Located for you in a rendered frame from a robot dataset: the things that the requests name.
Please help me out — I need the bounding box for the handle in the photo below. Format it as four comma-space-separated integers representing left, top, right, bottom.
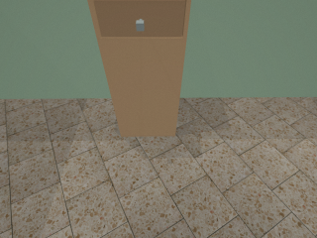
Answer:
136, 19, 145, 32

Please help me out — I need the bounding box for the drawer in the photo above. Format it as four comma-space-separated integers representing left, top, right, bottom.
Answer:
93, 0, 185, 38

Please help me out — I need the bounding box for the cabinet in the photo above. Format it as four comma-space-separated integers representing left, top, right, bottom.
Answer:
87, 0, 191, 137

